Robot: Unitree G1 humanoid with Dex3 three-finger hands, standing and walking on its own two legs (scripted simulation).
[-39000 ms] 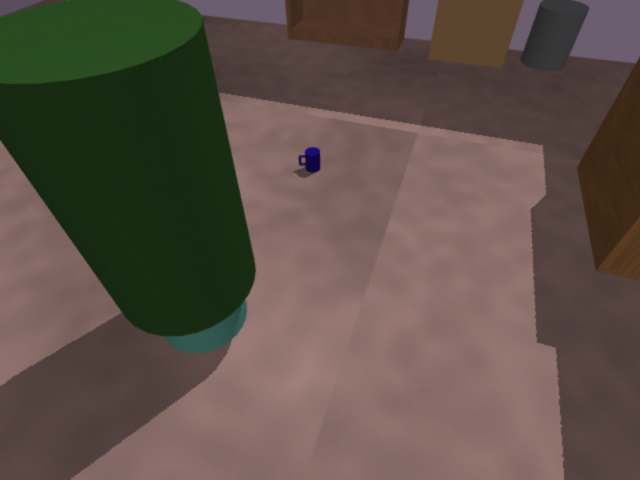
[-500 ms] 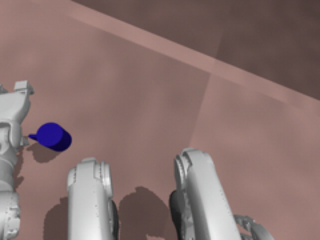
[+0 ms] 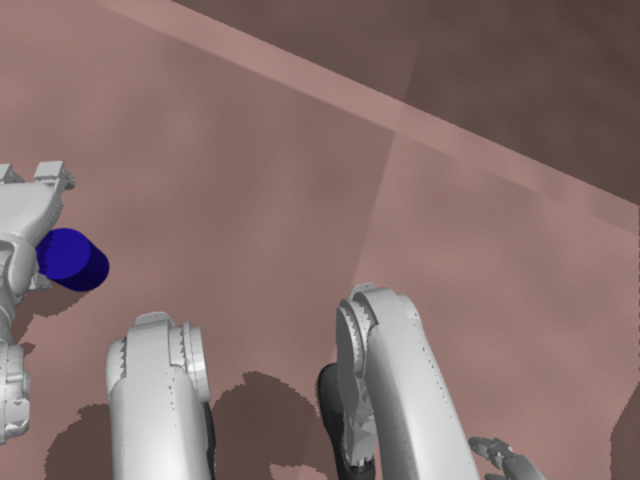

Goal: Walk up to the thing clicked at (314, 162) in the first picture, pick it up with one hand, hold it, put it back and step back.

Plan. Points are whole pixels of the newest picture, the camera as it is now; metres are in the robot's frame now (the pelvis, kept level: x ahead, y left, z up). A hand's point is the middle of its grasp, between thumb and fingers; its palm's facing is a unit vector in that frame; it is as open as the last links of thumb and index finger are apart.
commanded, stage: withdraw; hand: left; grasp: from above
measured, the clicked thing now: (61, 261) +0.45 +0.33 -0.29
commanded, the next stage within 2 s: home in 0.02 s
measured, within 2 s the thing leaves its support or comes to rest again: neither
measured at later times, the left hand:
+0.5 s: hand out of the picture +0.37 +0.31 -0.01, palm faces -0.39 -0.37 -0.84, open 10.7 cm
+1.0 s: hand out of the picture +0.25 +0.24 +0.21, palm faces +0.00 -0.90 -0.43, open 7.4 cm
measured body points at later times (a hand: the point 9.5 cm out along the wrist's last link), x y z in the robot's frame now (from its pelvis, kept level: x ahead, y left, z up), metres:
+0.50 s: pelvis +0.02 +0.01 +0.10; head +0.20 +0.05 +0.51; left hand +0.39 +0.33 +0.04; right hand +0.14 -0.26 -0.02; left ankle +0.10 +0.13 -0.30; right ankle +0.11 -0.12 -0.30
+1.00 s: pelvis +0.05 +0.00 +0.28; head +0.15 +0.03 +0.72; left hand +0.25 +0.28 +0.24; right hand +0.28 -0.19 +0.20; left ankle +0.10 +0.13 -0.30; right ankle +0.11 -0.12 -0.30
